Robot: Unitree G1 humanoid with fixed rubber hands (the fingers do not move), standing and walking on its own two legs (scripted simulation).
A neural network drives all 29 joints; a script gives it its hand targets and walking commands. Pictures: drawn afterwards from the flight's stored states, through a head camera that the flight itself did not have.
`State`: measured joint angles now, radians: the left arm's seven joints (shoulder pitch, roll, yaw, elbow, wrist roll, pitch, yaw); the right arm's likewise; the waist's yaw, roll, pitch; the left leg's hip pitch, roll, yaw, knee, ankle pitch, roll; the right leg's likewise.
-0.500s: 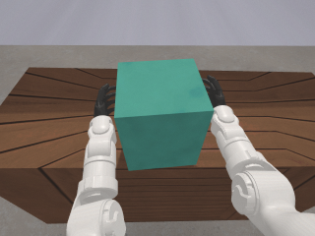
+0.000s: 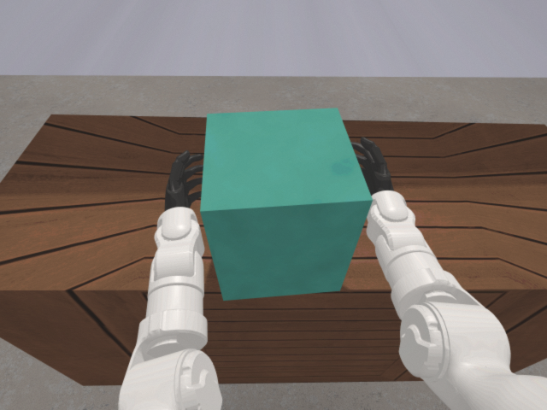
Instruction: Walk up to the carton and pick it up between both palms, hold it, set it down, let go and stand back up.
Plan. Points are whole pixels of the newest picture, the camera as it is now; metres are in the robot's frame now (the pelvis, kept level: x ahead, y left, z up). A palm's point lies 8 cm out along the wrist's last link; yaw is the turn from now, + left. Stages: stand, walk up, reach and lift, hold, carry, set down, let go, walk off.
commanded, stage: set down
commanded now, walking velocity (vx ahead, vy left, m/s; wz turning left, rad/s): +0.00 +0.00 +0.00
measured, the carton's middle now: (278, 208) +0.42 +0.03 +0.05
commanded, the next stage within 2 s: none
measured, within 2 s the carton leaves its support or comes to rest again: neither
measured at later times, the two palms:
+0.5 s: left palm (182, 205) +0.38 +0.17 +0.09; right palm (379, 191) +0.41 -0.13 +0.10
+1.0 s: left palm (184, 196) +0.41 +0.17 +0.09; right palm (375, 183) +0.43 -0.13 +0.10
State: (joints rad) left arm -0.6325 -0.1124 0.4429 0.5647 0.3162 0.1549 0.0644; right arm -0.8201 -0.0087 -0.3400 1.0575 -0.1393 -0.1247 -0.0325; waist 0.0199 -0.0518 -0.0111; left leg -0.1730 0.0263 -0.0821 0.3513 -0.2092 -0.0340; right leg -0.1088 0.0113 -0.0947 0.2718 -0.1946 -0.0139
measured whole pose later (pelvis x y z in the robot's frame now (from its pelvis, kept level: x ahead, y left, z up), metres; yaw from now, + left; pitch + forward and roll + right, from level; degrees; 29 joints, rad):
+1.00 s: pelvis -0.01 +0.00 +0.00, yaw +0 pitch +9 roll -1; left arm -0.80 0.00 0.34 0.89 0.20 0.00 0.18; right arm -0.93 -0.14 -0.09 1.21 0.14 -0.13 -0.04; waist 0.04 -0.05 -0.08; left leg -0.33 0.03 -0.08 0.35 -0.18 -0.04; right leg -0.28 0.01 -0.09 0.29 -0.17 -0.02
